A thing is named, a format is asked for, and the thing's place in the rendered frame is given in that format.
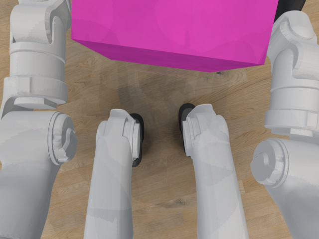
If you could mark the carton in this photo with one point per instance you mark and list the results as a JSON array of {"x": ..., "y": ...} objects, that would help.
[{"x": 199, "y": 35}]

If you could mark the robot left upper arm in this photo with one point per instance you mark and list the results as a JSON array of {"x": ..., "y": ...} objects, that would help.
[{"x": 33, "y": 146}]

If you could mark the right robot foot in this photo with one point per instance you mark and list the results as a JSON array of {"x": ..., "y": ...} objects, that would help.
[{"x": 184, "y": 110}]

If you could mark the robot right hand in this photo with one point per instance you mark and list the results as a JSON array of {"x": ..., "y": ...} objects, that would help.
[{"x": 288, "y": 5}]

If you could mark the right robot forearm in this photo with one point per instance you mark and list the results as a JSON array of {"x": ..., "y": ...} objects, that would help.
[{"x": 294, "y": 55}]

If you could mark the robot left shin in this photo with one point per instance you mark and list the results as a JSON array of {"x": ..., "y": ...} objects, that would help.
[{"x": 113, "y": 113}]

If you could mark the left robot forearm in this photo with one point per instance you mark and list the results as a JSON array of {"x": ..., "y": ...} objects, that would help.
[{"x": 37, "y": 51}]

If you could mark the robot right upper arm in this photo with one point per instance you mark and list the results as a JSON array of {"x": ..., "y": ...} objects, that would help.
[{"x": 289, "y": 170}]

